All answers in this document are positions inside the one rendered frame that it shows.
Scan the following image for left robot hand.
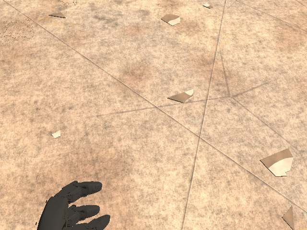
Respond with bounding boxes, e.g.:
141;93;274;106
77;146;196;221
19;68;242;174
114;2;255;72
35;180;110;230

